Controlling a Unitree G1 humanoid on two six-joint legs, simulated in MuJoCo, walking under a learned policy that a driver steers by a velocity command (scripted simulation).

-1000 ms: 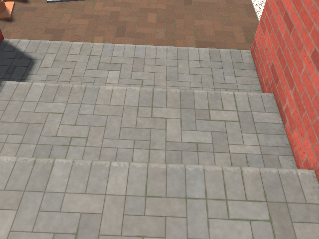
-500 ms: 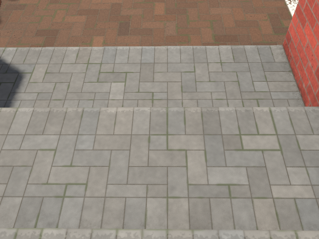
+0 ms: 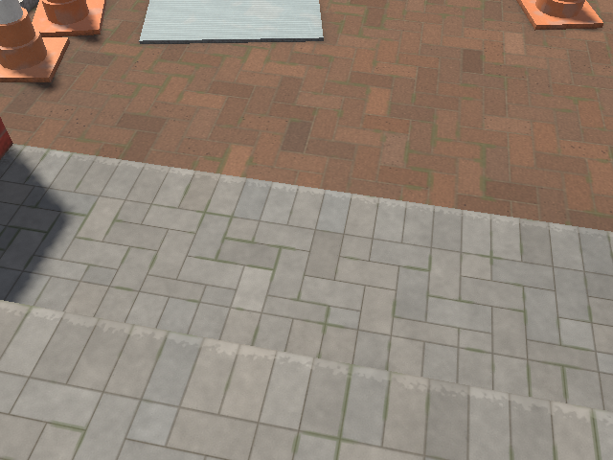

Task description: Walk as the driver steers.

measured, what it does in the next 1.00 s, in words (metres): goes down, turning right: left foot 0.16 m lower, then right foot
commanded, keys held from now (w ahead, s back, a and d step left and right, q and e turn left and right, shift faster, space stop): w+q+shift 0.10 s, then w+shift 0.12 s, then w+e+shift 0.78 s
